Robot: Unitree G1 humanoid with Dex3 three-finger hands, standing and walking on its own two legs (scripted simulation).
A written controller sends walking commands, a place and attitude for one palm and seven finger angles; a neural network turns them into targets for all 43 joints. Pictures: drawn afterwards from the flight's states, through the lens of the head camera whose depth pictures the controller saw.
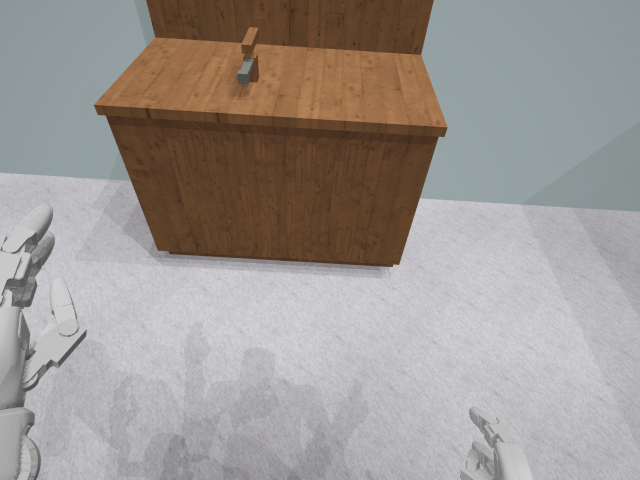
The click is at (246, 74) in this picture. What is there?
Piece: tap's lever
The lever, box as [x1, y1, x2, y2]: [237, 70, 249, 83]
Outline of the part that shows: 238,70 238,83 248,83 248,71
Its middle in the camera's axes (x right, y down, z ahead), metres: -0.21 -0.44 +1.06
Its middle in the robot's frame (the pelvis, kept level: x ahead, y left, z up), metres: +1.08 +0.28 +0.00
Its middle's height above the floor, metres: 0.78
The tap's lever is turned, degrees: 0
